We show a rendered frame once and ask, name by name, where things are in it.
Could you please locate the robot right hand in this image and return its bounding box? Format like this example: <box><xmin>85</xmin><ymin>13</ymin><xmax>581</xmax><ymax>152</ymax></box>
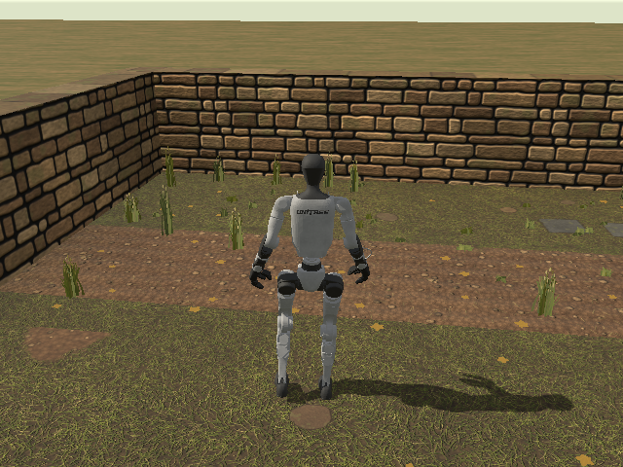
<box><xmin>348</xmin><ymin>264</ymin><xmax>370</xmax><ymax>284</ymax></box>

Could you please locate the robot left hand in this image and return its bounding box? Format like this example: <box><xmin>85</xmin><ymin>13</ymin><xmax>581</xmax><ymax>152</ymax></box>
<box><xmin>249</xmin><ymin>269</ymin><xmax>272</xmax><ymax>289</ymax></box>

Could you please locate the right robot thigh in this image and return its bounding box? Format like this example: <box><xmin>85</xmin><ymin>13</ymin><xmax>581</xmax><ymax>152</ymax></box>
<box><xmin>320</xmin><ymin>272</ymin><xmax>344</xmax><ymax>341</ymax></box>

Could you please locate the right robot upper arm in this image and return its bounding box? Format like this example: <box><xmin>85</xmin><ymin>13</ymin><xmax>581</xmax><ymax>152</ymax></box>
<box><xmin>333</xmin><ymin>196</ymin><xmax>358</xmax><ymax>250</ymax></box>

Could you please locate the robot left shin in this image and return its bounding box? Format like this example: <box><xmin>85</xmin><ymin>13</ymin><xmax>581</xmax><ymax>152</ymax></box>
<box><xmin>276</xmin><ymin>315</ymin><xmax>290</xmax><ymax>384</ymax></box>

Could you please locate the right robot forearm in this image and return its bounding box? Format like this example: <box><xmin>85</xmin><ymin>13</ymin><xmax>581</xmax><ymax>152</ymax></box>
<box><xmin>349</xmin><ymin>235</ymin><xmax>367</xmax><ymax>269</ymax></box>

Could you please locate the left robot upper arm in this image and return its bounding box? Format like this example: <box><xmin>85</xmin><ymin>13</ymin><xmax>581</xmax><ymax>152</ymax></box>
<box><xmin>264</xmin><ymin>196</ymin><xmax>293</xmax><ymax>249</ymax></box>

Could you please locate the left robot forearm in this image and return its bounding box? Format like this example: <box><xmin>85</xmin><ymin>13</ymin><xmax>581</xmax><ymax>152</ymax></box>
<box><xmin>252</xmin><ymin>234</ymin><xmax>273</xmax><ymax>272</ymax></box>

